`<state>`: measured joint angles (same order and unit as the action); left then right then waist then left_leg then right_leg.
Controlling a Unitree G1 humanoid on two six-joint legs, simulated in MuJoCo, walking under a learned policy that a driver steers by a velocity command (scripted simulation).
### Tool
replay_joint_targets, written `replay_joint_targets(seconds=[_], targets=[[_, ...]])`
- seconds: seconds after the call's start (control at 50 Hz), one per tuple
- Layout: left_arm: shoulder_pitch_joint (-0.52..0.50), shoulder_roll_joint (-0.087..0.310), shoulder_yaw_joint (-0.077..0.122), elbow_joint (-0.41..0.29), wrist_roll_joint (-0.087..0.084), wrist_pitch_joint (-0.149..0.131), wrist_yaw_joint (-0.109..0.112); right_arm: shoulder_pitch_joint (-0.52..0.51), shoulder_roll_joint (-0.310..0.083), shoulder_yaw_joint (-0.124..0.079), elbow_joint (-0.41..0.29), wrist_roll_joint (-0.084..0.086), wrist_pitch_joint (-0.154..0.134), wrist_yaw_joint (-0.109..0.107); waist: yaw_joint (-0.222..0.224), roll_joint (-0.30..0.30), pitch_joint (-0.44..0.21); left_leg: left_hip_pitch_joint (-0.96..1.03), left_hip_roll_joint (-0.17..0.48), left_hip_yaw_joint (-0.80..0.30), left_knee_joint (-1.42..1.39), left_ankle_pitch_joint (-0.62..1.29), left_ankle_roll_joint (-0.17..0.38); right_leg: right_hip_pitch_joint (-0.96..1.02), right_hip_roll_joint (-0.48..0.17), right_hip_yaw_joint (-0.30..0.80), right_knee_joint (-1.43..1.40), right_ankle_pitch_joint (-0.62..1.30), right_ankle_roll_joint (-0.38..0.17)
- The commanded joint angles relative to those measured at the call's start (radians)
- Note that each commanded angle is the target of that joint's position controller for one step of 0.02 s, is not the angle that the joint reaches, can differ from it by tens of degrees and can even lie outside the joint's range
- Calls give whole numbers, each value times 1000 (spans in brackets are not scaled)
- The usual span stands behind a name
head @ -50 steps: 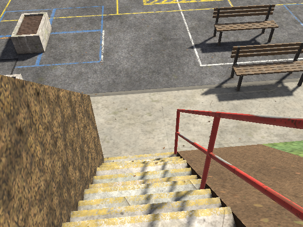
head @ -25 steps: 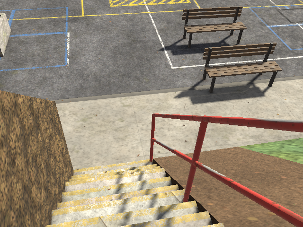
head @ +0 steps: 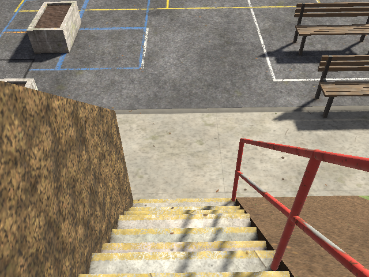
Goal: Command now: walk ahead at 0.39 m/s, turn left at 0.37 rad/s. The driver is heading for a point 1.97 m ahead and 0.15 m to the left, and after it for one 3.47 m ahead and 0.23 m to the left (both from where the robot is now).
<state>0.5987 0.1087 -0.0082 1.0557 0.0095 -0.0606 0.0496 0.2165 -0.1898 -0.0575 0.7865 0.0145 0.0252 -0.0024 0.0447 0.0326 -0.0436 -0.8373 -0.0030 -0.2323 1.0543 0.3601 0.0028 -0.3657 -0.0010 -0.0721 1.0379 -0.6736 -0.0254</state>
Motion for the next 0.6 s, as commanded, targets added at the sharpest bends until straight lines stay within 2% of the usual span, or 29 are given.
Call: replay_joint_targets(seconds=[0.02, 0.04, 0.06, 0.1, 0.12, 0.14, 0.16, 0.18, 0.2, 0.22, 0.24, 0.26, 0.28, 0.3, 0.32, 0.34, 0.36, 0.38, 0.4, 0.42, 0.44, 0.46, 0.48, 0.5, 0.52, 0.54, 0.56, 0.58, 0.6], targets=[[-60, 117, 14, -62, -19, -10, 41, -64, -6, 7, -75, -15, -14, 36, -41, -71, 171, 278, -8, 107, -292, 333, -20, -286, -162, 152, -257, 254, -115], [-73, 147, 23, -65, -15, 0, 47, -60, 1, 10, -75, -4, -8, 43, -24, -81, 180, 353, -16, 143, -316, 332, -34, -318, -159, 110, -229, 240, -112], [-77, 148, 32, -74, -26, 8, 46, -63, -6, 9, -66, 3, -2, 48, -7, -105, 186, 355, -6, 139, -340, 312, -28, -283, -171, 104, -161, 262, -107], [-80, 163, 50, -87, -40, 24, 34, -31, -50, -2, -53, 5, 6, 53, 24, -129, 189, 303, 12, 153, -424, 203, -6, -140, -182, 114, -17, 412, -89], [-118, 183, 63, -108, -43, 30, 30, -2, -77, -13, -48, 4, 8, 53, 6, -145, 166, 350, 22, 180, -436, 130, 4, -112, -203, 133, 55, 523, -84], [-243, 225, 79, -128, -33, 30, 21, 168, -117, -37, -3, 14, 12, 50, -105, -219, 93, 520, 75, 161, -443, 102, 39, -155, -236, 162, 195, 563, -74], [-283, 213, 81, -138, -48, 20, 2, 426, -191, -75, 113, 1, 10, 48, -220, -99, -19, 832, -6, 259, -496, 121, 52, -208, -179, 51, 483, 752, -53], [-425, 231, 92, -184, -43, 3, -4, 690, -211, -78, 189, -12, 1, 49, -406, 69, -3, 1066, 36, 183, -639, 174, 129, -402, -47, -16, 1044, 431, 35], [-407, 85, 72, -229, -15, -12, -1, 675, -187, -39, 230, -13, 13, 36, -319, 387, 94, 1076, 112, 99, -510, 653, 167, -700, 119, -44, 1485, -277, 96], [-205, 60, 57, -311, -24, -7, -14, 454, -149, -1, 167, 0, 25, 23, -74, 483, -10, 1094, 153, -125, -449, 707, 231, -829, 86, 130, 1212, -144, 65], [-272, 110, 51, -342, -51, 22, -10, 288, -142, 9, 104, -12, 36, 12, -57, 192, -35, 1003, 238, -190, -457, 380, 241, -873, 18, 169, 1080, 46, 42], [-330, 85, 40, -375, -66, 52, -3, 202, -214, -4, 80, -20, 43, 7, -20, 40, -71, 891, 313, -327, -485, 112, 283, -849, -19, 198, 1005, 109, 22], [-394, 140, 63, -378, -47, 74, 23, 108, -164, 16, 15, -24, 35, 10, -27, -143, -74, 757, 272, -269, -494, 318, 231, -764, -16, 159, 1015, 154, 18], [-304, 92, 45, -378, -44, 82, 13, 221, -192, 18, 80, -28, 21, -5, 10, -26, -143, 740, 300, -339, -440, 127, 267, -799, -21, 258, 833, 305, 16], [-341, 96, 39, -392, -29, 94, 11, 213, -157, 32, 81, -34, 12, -26, 5, 3, -119, 673, 299, -364, -419, 155, 272, -814, -27, 264, 770, 364, 34], [-447, 84, 24, -454, 2, 111, 15, 167, -60, 73, 60, -22, 34, -71, 14, -22, -26, 513, 200, -243, -366, 17, 241, -757, 1, 217, 479, 617, 62], [-465, 52, 16, -451, 17, 118, 9, 139, -32, 96, 51, -35, 45, -94, 30, -41, -59, 379, 135, -192, -371, 3, 212, -532, 22, 149, 372, 763, 69], [-415, 50, 14, -429, 19, 118, -1, 149, -95, 84, 45, -39, 43, -96, 30, -37, -96, 352, 143, -203, -402, -39, 208, -405, 42, 134, 360, 832, 91], [-397, 94, 42, -406, -6, 120, -12, 231, -98, 89, 77, -34, 25, -105, 4, 12, -95, 425, 139, -246, -326, -218, 217, -494, 42, 205, 411, 924, 103], [-432, 94, 41, -415, -17, 130, -15, 271, -89, 90, 90, -26, 16, -110, -28, 48, -58, 514, 136, -263, -303, -283, 221, -620, 53, 268, 381, 864, 103], [-492, 101, 43, -435, -29, 130, -11, 317, -80, 89, 97, -19, 1, -114, -66, 63, 19, 568, 130, -298, -285, -283, 226, -750, 69, 330, 332, 770, 102], [-507, 107, 35, -466, -20, 133, -17, 262, -60, 94, 69, -10, 9, -133, -51, 52, 78, 508, 83, -235, -241, -423, 225, -709, 85, 323, 145, 883, 109], [-571, 121, 37, -490, -13, 117, -28, 261, -43, 97, 47, -10, 5, -145, -71, 24, 80, 434, 48, -213, -248, -553, 221, -597, 88, 290, -6, 1019, 115], [-576, 109, 36, -497, -1, 107, -45, 247, -41, 93, 44, -11, 7, -147, -67, 11, 65, 380, 39, -204, -257, -690, 223, -469, 76, 260, -124, 1122, 121], [-537, 108, 38, -493, 1, 96, -62, 212, -57, 82, 43, -2, 11, -143, -41, 5, 76, 254, 18, -168, -251, -816, 217, -293, 52, 236, -247, 1193, 112], [-487, 113, 43, -478, 2, 86, -76, 204, -73, 68, 43, -3, 7, -131, -46, 24, 102, 184, 9, -135, -254, -909, 211, -169, 40, 205, -356, 1240, 94], [-492, 111, 43, -480, -12, 72, -79, 198, -72, 56, 48, 18, -1, -126, -75, 50, 136, 166, -15, -129, -219, -930, 209, -109, 15, 208, -472, 1262, 85], [-485, 119, 46, -484, -27, 65, -82, 210, -52, 55, 48, 19, -1, -124, -97, 71, 156, 209, -18, -125, -171, -922, 212, -110, -22, 228, -574, 1259, 79], [-472, 112, 48, -478, -27, 58, -87, 199, -38, 53, 48, 11, -1, -114, -97, 101, 150, 155, -26, -141, -122, -881, 222, -40, -8, 196, -533, 1229, 78]])
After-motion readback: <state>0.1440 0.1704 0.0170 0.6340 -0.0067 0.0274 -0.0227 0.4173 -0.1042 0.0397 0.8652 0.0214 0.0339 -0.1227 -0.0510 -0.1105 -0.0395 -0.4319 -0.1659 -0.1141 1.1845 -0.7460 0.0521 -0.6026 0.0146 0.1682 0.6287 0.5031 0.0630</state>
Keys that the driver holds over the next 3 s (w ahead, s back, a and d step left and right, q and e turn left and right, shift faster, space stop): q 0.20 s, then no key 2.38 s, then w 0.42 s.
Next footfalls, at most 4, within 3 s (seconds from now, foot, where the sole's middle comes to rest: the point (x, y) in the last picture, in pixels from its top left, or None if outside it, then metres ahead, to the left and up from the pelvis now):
0.18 left None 0.18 0.15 -0.92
0.68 right None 0.41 -0.05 -1.13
1.00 left None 0.31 0.22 -0.99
1.24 left None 0.42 0.22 -1.13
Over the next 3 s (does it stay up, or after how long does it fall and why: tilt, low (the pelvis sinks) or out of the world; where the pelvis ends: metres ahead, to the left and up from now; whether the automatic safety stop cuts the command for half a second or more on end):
stays up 0.45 0.11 -0.39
